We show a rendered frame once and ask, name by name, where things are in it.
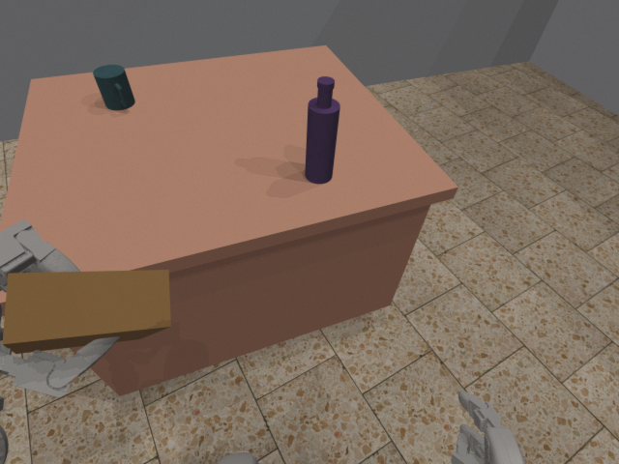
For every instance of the left robot hand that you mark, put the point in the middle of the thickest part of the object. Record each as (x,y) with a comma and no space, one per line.
(23,251)

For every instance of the right robot hand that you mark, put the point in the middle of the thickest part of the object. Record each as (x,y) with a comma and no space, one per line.
(499,446)

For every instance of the sponge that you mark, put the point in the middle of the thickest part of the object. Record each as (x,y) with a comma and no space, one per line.
(47,311)

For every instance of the table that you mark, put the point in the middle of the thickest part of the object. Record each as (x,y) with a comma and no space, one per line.
(204,176)

